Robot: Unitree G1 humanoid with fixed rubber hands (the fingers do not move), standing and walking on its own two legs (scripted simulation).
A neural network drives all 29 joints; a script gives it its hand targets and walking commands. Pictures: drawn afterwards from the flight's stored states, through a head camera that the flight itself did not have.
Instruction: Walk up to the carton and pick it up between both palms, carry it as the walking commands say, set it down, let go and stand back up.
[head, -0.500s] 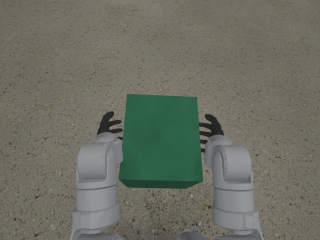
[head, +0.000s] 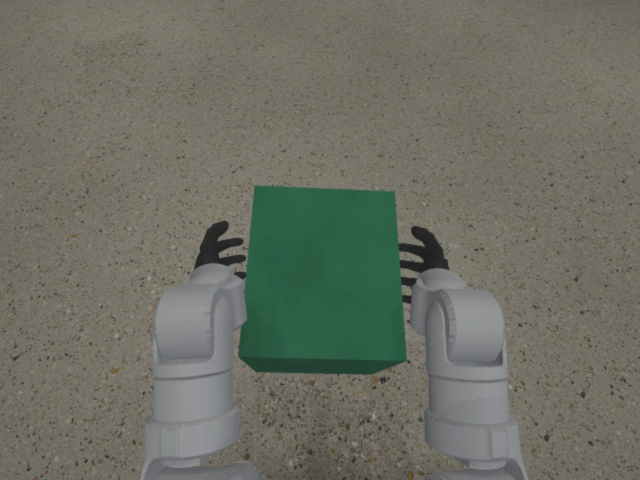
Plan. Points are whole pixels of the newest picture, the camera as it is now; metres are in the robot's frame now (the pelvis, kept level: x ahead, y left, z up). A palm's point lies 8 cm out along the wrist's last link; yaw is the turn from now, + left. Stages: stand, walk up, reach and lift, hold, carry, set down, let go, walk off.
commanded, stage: carry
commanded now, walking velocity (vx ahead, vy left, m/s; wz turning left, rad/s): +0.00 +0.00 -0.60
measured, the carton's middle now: (319, 290) +0.36 +0.00 -0.01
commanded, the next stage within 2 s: none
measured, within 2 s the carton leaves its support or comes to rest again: neither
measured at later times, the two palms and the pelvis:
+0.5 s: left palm (258, 281) +0.33 +0.08 +0.07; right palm (483, 329) +0.26 -0.16 +0.09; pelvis -0.01 +0.03 +0.00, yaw -17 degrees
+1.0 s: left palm (397, 277) +0.31 -0.08 +0.10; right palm (631, 427) +0.17 -0.28 +0.08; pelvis -0.02 +0.01 +0.01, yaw -35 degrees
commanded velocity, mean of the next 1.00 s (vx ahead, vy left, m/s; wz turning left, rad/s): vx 0.00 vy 0.00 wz -0.60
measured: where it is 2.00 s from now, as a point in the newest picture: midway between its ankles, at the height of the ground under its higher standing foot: outside the picture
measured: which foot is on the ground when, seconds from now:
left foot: up 0.00-0.12, down 0.14-0.60, up 0.62-1.00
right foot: down 0.00-0.12, up 0.14-0.58, down 0.60-1.00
